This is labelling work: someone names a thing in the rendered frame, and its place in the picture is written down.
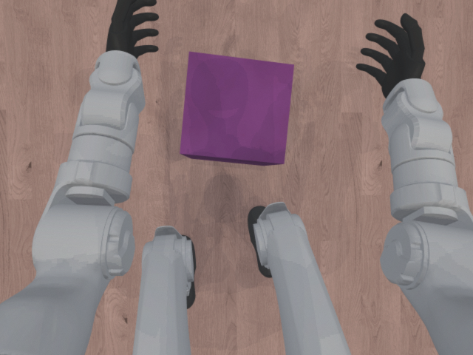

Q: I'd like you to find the robot right forearm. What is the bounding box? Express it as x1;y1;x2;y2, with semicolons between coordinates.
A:
381;78;473;231

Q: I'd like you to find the carton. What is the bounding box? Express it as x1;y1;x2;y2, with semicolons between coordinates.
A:
180;52;294;166

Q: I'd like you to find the left robot upper arm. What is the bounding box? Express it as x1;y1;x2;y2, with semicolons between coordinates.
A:
0;203;135;355

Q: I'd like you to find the robot left forearm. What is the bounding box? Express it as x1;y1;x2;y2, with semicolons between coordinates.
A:
32;50;146;269

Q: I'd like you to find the right robot thigh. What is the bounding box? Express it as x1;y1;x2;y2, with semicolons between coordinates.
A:
253;210;351;355

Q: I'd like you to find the left robot hand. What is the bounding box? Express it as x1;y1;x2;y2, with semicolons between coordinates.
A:
106;0;159;58

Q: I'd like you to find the right robot upper arm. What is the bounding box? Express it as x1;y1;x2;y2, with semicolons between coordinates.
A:
380;220;473;355

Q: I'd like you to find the right robot hand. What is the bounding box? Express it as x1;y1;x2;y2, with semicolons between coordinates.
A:
356;13;425;98

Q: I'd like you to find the left robot shin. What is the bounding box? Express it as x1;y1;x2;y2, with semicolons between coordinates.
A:
142;226;191;296

